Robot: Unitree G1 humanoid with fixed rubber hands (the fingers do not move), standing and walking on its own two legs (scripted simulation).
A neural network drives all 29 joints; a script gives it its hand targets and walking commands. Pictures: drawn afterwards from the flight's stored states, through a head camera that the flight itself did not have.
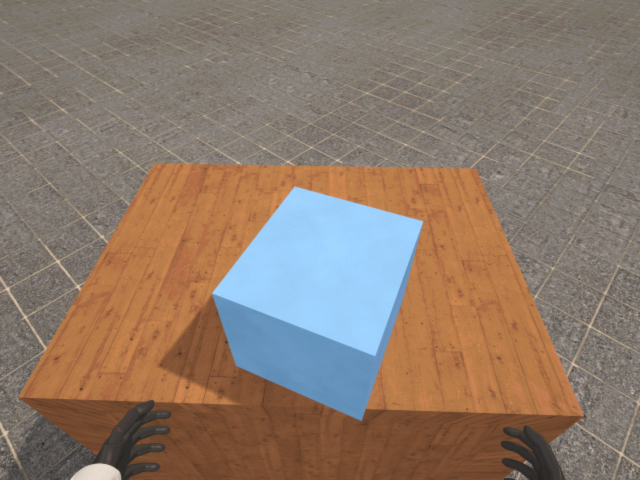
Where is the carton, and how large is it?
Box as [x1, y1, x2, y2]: [212, 187, 422, 420]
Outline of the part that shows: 294,187 216,287 212,294 237,366 361,420 403,297 422,221 298,187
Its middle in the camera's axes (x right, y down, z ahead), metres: +0.01 +0.09 +0.57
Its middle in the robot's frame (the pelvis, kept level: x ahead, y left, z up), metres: +0.39 +0.04 +0.01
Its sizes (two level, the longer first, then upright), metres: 0.227 0.205 0.187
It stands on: a pedestal, 0.69 m high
